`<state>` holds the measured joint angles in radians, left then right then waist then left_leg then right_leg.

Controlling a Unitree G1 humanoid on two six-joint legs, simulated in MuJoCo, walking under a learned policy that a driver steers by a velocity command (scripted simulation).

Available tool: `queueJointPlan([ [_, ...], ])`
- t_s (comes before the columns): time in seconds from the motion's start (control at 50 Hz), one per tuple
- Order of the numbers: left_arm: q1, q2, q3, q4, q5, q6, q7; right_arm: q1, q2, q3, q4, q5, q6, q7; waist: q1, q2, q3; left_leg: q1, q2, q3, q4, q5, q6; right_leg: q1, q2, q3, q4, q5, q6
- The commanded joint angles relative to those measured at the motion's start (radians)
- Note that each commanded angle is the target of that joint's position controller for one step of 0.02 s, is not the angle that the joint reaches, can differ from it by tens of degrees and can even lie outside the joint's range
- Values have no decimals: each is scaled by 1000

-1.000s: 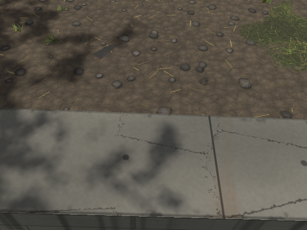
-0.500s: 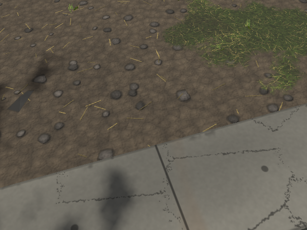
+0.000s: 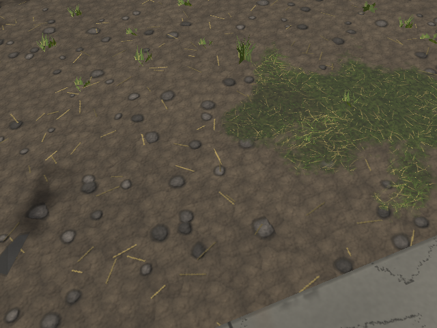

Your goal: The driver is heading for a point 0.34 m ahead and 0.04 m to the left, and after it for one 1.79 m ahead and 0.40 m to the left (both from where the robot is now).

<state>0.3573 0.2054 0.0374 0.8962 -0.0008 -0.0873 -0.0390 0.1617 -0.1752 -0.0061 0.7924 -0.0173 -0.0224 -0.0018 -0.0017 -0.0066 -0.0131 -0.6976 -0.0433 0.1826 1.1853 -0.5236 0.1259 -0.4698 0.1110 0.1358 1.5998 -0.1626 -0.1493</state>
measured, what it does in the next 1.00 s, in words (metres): climbs, turning left: right foot, then left foot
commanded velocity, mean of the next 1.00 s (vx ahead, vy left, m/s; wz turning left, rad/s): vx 0.50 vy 0.00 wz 0.31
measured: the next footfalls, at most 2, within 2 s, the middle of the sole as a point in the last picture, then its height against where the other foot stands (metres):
right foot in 0.42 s outside the picture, level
left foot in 0.92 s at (157, 267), level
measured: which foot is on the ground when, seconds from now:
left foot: down 0.00-0.44, up 0.46-0.90, down 0.92-1.00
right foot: up 0.00-0.40, down 0.42-0.92, up 0.94-1.00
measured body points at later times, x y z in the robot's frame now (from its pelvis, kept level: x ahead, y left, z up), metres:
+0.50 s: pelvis +0.31 -0.02 +0.09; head +0.34 -0.01 +0.54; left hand +0.51 +0.23 +0.02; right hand +0.32 -0.29 -0.04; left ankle +0.12 +0.07 -0.55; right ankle +0.40 -0.11 -0.64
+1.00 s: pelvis +0.57 +0.11 +0.08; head +0.61 +0.13 +0.53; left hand +0.50 +0.38 -0.05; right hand +0.85 -0.04 -0.01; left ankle +0.63 +0.22 -0.64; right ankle +0.45 -0.10 -0.55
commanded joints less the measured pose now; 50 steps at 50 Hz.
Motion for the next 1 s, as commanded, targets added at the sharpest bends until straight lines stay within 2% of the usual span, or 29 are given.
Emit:
queueJointPlan([
  [0.02, -71, -45, -46, -177, -22, -6, -10, 87, 149, 43, 97, -23, -84, 38, 52, -50, 32, 168, 286, -714, -771, 55, 85, -395, -43, 108, 454, -61, -67],
  [0.06, -19, -50, -63, -175, -34, 15, 3, 81, 92, 29, 134, -7, -97, 60, 111, -21, 61, 200, 223, -461, -802, 240, 50, -472, -66, 105, 337, -31, -61],
  [0.08, -27, -36, -67, -180, -29, 17, 5, 47, 78, 28, 133, -1, -99, 65, 136, -40, 75, 158, 187, -361, -816, 309, 30, -457, -78, 98, 215, 11, -54],
  [0.1, -84, -10, -67, -207, -28, 22, 15, 16, 15, 15, 120, 6, -97, 64, 142, -42, 108, 117, 146, -256, -877, 325, 23, -426, -93, 49, -14, 44, -27],
  [0.12, -177, 1, -71, -243, -3, 19, 20, 47, 5, 12, 124, 17, -97, 50, 104, -45, 101, 108, 109, -185, -909, 403, 20, -366, -102, -12, -211, 125, 6],
  [0.14, -221, 16, -64, -255, 11, 13, 19, 96, -8, 19, 125, 22, -103, 36, 76, -6, 26, 179, 96, -163, -951, 528, 41, -296, -108, -104, -322, 198, 34],
  [0.18, -294, 12, -61, -262, 5, 1, 17, 235, -53, 9, 160, 37, -109, 13, 17, 48, -49, 377, 99, -163, -992, 675, 29, -260, -147, -189, -494, 276, 71],
  [0.2, -352, 5, -63, -278, 0, 1, 9, 280, -81, 0, 167, 41, -108, 0, -15, 61, -43, 472, 109, -184, -1001, 747, 14, -266, -150, -194, -608, 293, 83],
  [0.24, -479, -13, -66, -301, -22, -3, -3, 362, -90, -7, 167, 36, -99, -17, -84, 45, 4, 649, 153, -244, -1020, 786, 5, -310, -134, -191, -833, 251, 108],
  [0.28, -534, 0, -55, -316, -32, -12, -16, 385, -122, -18, 156, 39, -84, -22, -91, 82, 28, 762, 195, -287, -1006, 831, 3, -293, -113, -187, -988, 224, 121],
  [0.36, -486, 87, -14, -304, -31, -33, -18, 330, -172, -44, 129, 42, -63, -21, -20, 167, 8, 849, 242, -331, -863, 1047, 37, -94, -76, -154, -1158, 145, 95],
  [0.4, -294, 163, 25, -247, -22, -41, -4, 274, -178, -53, 106, 26, -56, -11, 79, 185, -92, 769, 212, -317, -645, 1152, 22, 206, -83, -147, -1202, 171, 37],
  [0.42, -98, 209, 43, -210, 1, -42, 12, 216, -169, -50, 64, 13, -64, -5, 159, 167, -225, 548, 181, -314, -429, 965, 9, 534, -206, -42, -1109, 187, -26],
  [0.44, 26, 296, 68, -202, 39, -35, 27, 314, -37, -16, 39, 8, -81, 3, 130, -96, -396, 106, 28, -248, -54, 434, -61, 985, -496, 340, -1078, 195, -181],
  [0.46, -2, 206, 46, -212, 30, -27, 31, 345, -54, -10, 37, 34, -94, 9, 122, -222, -494, -42, 15, -326, 149, -6, -65, 997, -571, 608, -1227, -20, -236],
  [0.48, -76, 126, 33, -219, 9, -23, 40, 238, -163, -47, 16, 61, -92, 7, 115, -150, -300, -103, 76, -337, 206, 68, -65, 816, -513, 462, -1283, -147, -167],
  [0.5, -136, 101, 23, -213, -3, -23, 42, 162, -187, -57, -11, 66, -87, 1, 85, -86, -172, -96, 116, -304, 201, 158, -71, 638, -475, 313, -1324, -117, -120],
  [0.52, -171, 79, 14, -204, 0, -28, 36, 128, -175, -60, -25, 58, -78, -5, 51, -32, -94, -64, 137, -292, 179, 208, -79, 491, -434, 222, -1374, -56, -96],
  [0.56, -208, 65, 14, -180, 7, -39, 28, 174, -130, -62, -22, 62, -53, -5, -17, -70, -22, 10, 182, -297, 137, 243, -86, 316, -374, 69, -1435, 5, -64],
  [0.62, -202, 108, 32, -153, 11, -46, 25, 138, -103, -60, -57, 60, -29, -1, -38, -56, 40, -37, 207, -295, 82, 283, -109, 218, -369, -59, -1480, 108, -67],
  [0.68, -176, 161, 46, -141, 21, -44, 32, 61, -119, -60, -91, 42, -31, 11, -28, -36, 49, -70, 211, -291, -71, 449, -124, 226, -352, -170, -1474, 198, -62],
  [0.74, -130, 199, 54, -132, 12, -41, 40, -69, -108, -47, -123, 39, -38, 38, 28, -8, 57, -4, 186, -212, -321, 602, -109, 260, -332, -252, -1468, 196, -25],
  [0.84, -26, 239, 71, -96, -17, -8, 41, -210, -115, -41, -201, 45, -41, 66, 78, -22, 80, -40, 147, -156, -521, 467, -61, 509, -406, -261, -1395, 296, -5],
  [0.88, -26, 255, 77, -85, -22, 11, 47, -181, -149, -57, -213, 37, -37, 59, 37, -71, 40, 68, 78, -109, -560, 348, -27, 558, -411, -288, -1285, 600, 18],
  [0.92, -28, 245, 68, -83, -18, 23, 57, 102, -241, -109, -137, 32, -36, 43, -113, -73, -114, 484, -9, -81, -640, 419, 25, 456, -349, -349, -943, 749, 70],
  [0.94, -16, 190, 44, -114, 12, 14, 60, 273, -345, -141, -104, 27, -31, 21, -165, 58, -246, 825, 181, -343, -586, 544, 85, 179, -299, -363, -611, 376, 116],
  [0.96, 93, 75, 7, -143, 12, -15, 45, 254, -414, -140, -105, 25, -37, 22, -53, 266, -379, 1092, 418, -888, -739, 389, 269, -201, -111, -234, -274, -419, 172],
  [0.98, -9, 169, 27, -137, -29, -42, 34, 309, -322, -120, -112, 21, -38, 24, -138, 143, -435, 1105, 422, -941, -825, 331, 249, -292, -131, -64, -163, -403, 165],
  [1.0, -99, 176, 31, -166, -54, -50, 34, 254, -284, -110, -102, 19, -43, 25, -133, 136, -283, 993, 388, -768, -824, 395, 205, -377, -173, -81, -154, -324, 155],
])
